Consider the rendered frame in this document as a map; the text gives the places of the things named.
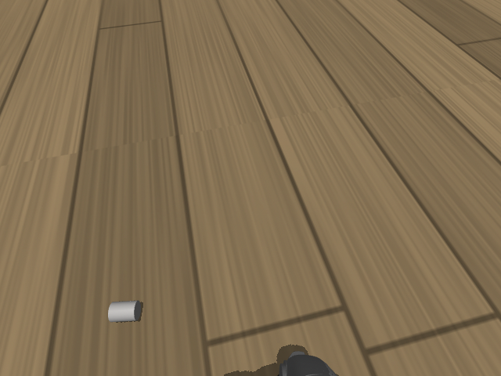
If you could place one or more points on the can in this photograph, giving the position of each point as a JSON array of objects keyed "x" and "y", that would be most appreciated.
[{"x": 124, "y": 311}]

